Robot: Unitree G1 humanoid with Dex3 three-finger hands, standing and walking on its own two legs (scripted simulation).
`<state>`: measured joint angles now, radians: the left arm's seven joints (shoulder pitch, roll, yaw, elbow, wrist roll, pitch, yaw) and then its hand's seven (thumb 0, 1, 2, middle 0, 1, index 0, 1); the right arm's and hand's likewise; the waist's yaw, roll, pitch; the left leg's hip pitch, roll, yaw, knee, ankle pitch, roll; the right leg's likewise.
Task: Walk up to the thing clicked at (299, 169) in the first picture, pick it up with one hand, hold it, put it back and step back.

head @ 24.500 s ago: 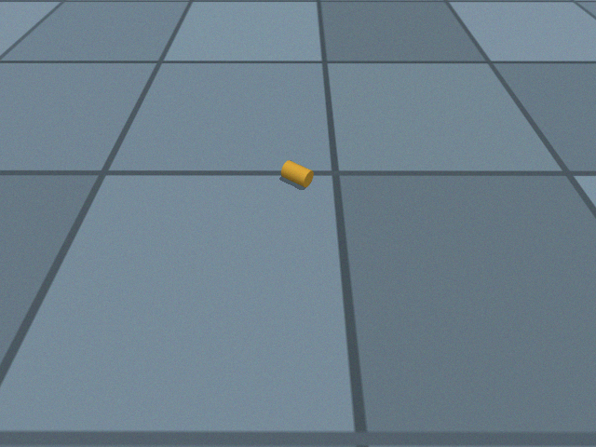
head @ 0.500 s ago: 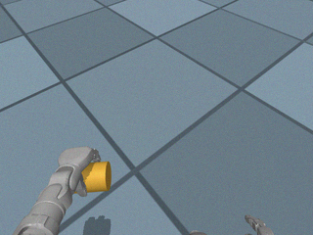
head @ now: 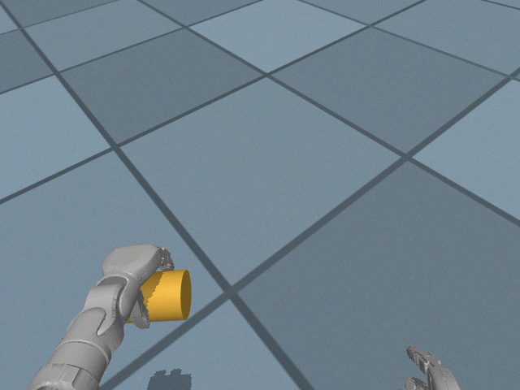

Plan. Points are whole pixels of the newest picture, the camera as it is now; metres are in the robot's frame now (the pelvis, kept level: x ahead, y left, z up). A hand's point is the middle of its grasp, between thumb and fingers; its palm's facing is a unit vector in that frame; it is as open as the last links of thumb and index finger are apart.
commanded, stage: hold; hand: left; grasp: from above
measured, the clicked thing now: (149, 296) +0.30 +0.22 -0.08
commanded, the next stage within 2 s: crouch in 1.18 s
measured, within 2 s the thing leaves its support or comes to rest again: neither
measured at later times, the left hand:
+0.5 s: hand (140, 292) +0.28 +0.22 -0.02, palm faces -0.44 -0.07 -0.89, open 10.7 cm
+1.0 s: hand (137, 290) +0.28 +0.22 -0.01, palm faces -0.45 -0.07 -0.89, open 10.7 cm
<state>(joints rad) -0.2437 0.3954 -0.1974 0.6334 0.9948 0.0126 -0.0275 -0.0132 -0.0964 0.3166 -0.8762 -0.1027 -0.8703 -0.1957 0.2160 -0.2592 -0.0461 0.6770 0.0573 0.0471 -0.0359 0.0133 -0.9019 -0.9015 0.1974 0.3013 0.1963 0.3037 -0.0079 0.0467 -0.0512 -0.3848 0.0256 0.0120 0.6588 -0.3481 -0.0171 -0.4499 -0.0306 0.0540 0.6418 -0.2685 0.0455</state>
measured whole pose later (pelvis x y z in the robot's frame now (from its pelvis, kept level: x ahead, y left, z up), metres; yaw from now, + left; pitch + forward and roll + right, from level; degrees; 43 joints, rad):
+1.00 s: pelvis +0.00 -0.01 +0.01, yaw +0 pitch +0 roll +1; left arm -0.20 0.41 -0.20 0.54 0.97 0.01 -0.10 -0.01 -0.14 0.39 -0.87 -0.13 -0.86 -0.22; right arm 0.18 -0.25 -0.02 0.66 0.07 0.06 -0.06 0.01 -0.90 -0.91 0.20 0.30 0.20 0.30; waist 0.01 0.05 -0.01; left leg -0.24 0.03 0.02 0.51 -0.28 -0.02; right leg -0.32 -0.03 0.06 0.52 -0.21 0.04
